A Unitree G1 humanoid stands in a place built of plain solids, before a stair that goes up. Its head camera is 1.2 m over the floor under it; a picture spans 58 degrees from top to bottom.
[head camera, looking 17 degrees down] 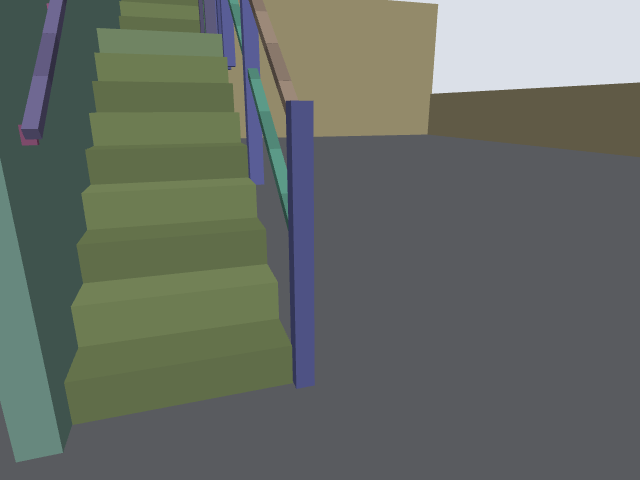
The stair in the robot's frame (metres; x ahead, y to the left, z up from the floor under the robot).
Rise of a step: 0.20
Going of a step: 0.27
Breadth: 0.90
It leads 18 degrees to the left of straight ahead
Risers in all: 9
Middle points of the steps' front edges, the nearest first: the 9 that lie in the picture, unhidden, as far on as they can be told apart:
1.56 0.55 0.20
1.82 0.63 0.39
2.07 0.71 0.59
2.33 0.80 0.78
2.58 0.88 0.98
2.84 0.96 1.17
3.09 1.04 1.37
3.35 1.12 1.56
3.61 1.20 1.76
